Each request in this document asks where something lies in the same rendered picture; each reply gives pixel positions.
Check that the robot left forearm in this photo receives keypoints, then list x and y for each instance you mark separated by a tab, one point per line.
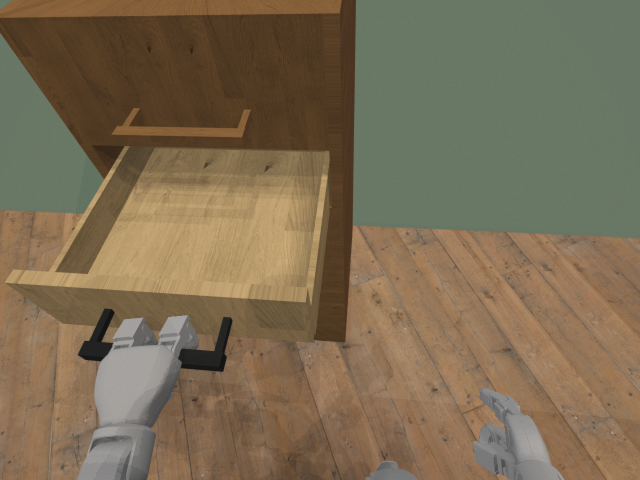
119	451

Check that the robot right forearm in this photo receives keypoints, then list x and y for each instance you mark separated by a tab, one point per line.
536	470

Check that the right robot shin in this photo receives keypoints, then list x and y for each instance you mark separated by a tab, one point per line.
387	464

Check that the cabinet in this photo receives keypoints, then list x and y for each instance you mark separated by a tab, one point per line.
282	69

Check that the left robot hand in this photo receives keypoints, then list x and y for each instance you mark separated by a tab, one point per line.
135	382

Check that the handle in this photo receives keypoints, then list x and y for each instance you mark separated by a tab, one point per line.
96	350
180	137

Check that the drawer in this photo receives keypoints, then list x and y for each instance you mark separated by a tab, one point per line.
204	232

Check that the right robot hand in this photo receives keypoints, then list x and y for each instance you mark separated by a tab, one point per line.
500	451

